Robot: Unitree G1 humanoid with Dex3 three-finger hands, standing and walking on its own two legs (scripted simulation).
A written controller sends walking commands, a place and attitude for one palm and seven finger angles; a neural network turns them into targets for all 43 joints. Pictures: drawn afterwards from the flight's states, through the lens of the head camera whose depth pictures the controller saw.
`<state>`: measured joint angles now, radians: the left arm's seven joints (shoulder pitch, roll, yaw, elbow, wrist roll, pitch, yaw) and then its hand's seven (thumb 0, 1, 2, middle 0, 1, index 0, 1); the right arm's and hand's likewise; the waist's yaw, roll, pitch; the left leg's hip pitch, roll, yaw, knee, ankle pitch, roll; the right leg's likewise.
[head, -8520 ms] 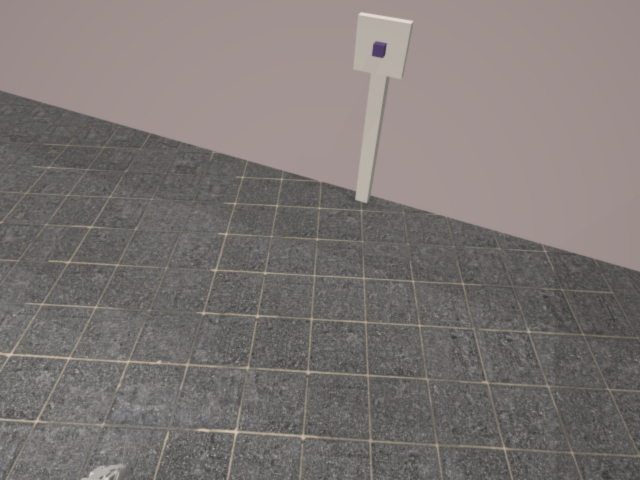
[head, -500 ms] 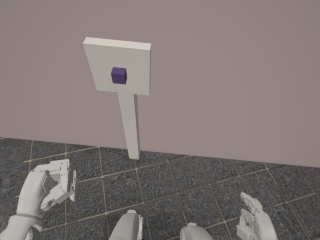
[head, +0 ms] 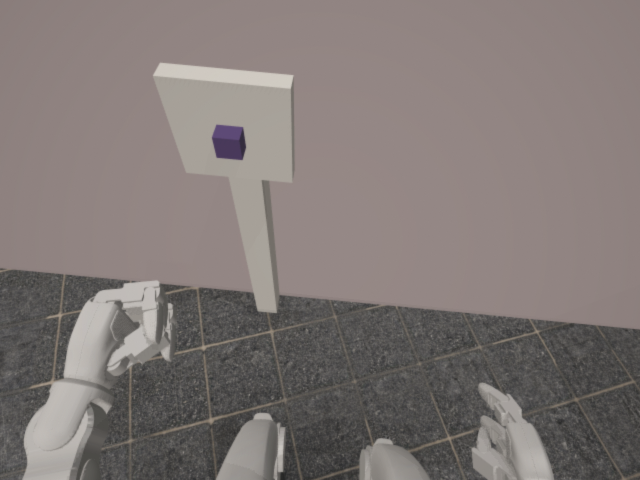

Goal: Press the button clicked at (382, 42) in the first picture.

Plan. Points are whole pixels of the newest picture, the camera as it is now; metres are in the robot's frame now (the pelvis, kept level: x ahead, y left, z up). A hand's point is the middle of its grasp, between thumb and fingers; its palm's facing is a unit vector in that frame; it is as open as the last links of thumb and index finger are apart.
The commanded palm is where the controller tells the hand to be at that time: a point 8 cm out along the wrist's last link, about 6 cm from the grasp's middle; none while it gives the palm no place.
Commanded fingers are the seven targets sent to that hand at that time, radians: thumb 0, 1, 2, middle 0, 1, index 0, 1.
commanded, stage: aim a knuckle at the button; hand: left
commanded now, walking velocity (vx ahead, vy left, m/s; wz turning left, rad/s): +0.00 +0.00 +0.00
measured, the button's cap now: (230, 140) +0.56 +0.17 +0.06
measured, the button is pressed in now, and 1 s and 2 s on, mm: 0 0 0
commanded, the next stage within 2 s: press the button with the knuckle in 1.62 s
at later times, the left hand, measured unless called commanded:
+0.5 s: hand (213, 258) +0.37 +0.16 +0.04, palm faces -0.05 -1.00 -0.03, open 3.1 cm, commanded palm +0.36 +0.22 +0.04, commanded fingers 0.00 0.90 0.90 -1.30 -1.50 -1.30 -1.50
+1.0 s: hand (242, 204) +0.47 +0.15 +0.03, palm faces -0.03 -1.00 -0.02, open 3.1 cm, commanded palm +0.44 +0.19 +0.03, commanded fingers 0.00 0.90 0.90 -1.30 -1.50 -1.30 -1.50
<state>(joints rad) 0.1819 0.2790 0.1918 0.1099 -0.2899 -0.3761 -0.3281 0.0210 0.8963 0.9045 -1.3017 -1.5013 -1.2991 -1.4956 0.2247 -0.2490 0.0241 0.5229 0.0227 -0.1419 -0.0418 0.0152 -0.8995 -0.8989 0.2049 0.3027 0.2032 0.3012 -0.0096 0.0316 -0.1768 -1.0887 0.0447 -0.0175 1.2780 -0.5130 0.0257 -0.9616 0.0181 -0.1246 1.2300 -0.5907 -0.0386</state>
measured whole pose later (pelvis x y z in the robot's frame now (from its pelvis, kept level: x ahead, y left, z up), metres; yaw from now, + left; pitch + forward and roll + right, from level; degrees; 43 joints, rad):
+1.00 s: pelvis +0.00 +0.00 -0.01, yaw -2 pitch +25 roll -3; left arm -0.69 0.32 0.29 0.98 -0.11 -0.50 -0.15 0.02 0.90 0.90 -1.30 -1.50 -1.30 -1.50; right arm 0.30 -0.25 0.01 0.63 -0.01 0.03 0.01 0.01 -0.90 -0.90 0.20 0.30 0.20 0.30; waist -0.12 0.03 -0.17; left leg -1.23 0.06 0.02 1.30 -0.51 0.03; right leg -1.13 0.02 -0.09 1.28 -0.59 -0.04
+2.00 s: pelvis +0.00 +0.00 -0.01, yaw -2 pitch +25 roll -3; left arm -0.72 0.33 0.27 1.03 -0.10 -0.54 -0.13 0.02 0.90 0.90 -1.30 -1.50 -1.30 -1.50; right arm 0.29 -0.25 0.01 0.63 -0.01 0.08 0.02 0.01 -0.90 -0.90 0.20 0.30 0.20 0.30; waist -0.12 0.03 -0.17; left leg -1.22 0.05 0.01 1.29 -0.51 0.02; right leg -1.12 0.03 -0.09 1.27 -0.59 -0.04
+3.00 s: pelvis -0.02 +0.01 -0.03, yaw -2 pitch +28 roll -6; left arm -1.01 0.47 0.31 1.26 -0.02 -0.51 -0.10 0.02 0.88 0.93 -1.30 -1.50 -1.51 -1.50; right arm 0.34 -0.27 0.05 0.67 -0.04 0.06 0.02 0.01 -0.90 -0.90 0.20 0.30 0.20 0.30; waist -0.20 0.04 -0.16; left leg -1.38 0.05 -0.03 1.37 -0.48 0.04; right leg -1.25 0.03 -0.13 1.32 -0.56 -0.03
